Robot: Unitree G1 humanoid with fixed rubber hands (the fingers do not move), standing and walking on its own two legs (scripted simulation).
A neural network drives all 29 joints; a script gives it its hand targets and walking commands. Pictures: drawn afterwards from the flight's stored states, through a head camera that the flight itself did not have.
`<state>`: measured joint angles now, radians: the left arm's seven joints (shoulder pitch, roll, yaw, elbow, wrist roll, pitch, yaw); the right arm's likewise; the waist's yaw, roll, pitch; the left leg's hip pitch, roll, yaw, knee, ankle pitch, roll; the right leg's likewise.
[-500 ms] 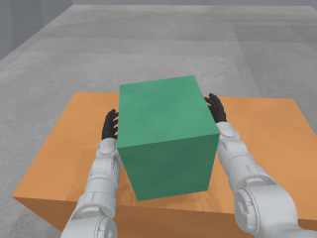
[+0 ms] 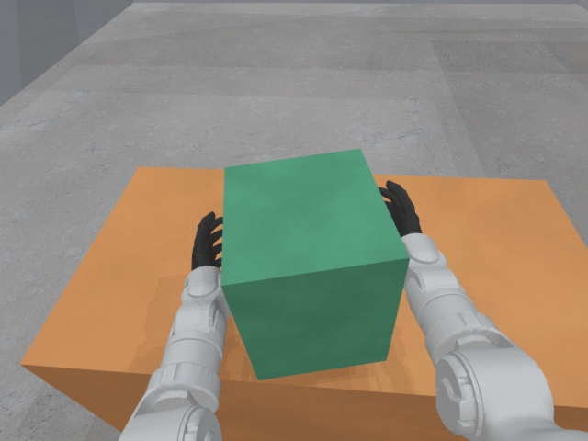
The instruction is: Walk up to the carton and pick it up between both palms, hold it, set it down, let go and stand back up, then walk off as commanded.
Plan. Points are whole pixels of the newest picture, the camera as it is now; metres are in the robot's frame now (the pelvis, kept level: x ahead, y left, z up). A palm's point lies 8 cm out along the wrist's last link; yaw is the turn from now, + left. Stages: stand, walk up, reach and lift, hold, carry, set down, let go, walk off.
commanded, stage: set down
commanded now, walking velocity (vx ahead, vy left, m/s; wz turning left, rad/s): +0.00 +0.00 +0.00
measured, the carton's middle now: (308, 267) +0.37 +0.00 +0.04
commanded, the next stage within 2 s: none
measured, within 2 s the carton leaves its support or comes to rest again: rests again in 1.02 s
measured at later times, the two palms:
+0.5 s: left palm (211, 278) +0.35 +0.14 +0.03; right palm (403, 244) +0.39 -0.15 +0.06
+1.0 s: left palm (214, 285) +0.35 +0.14 +0.01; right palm (401, 250) +0.40 -0.15 +0.04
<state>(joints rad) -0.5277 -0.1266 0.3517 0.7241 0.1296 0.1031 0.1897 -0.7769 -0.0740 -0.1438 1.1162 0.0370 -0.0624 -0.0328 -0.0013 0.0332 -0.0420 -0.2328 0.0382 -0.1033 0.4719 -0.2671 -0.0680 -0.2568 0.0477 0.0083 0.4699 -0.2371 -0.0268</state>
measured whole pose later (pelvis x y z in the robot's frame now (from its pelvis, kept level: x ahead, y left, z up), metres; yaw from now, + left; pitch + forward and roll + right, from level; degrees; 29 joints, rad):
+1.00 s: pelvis +0.01 +0.00 +0.00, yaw +0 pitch +7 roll +0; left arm -0.47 -0.15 0.36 0.83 0.13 -0.15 0.20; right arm -0.72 -0.07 -0.15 1.17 -0.03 -0.27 0.00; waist 0.00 0.04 -0.06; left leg -0.33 0.04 -0.10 0.47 -0.26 -0.07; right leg -0.36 0.05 0.01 0.47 -0.23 -0.03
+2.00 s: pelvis +0.00 +0.00 -0.01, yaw +0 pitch +18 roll +0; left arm -0.57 -0.05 0.19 1.01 0.10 -0.28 0.27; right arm -0.72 -0.20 0.03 1.22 0.23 -0.35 -0.02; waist 0.04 0.03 -0.16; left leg -0.57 0.04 -0.10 0.48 -0.23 -0.08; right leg -0.59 0.05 0.01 0.47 -0.19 -0.03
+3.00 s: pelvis -0.03 +0.00 -0.01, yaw +0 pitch +14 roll +0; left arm -0.15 -0.01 0.05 0.63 0.07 -0.31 0.23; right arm -0.36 -0.30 0.10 1.00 0.31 -0.45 0.11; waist 0.04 0.00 -0.13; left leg -0.54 0.04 -0.10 0.48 -0.19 -0.08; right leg -0.56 0.05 0.01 0.47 -0.15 -0.03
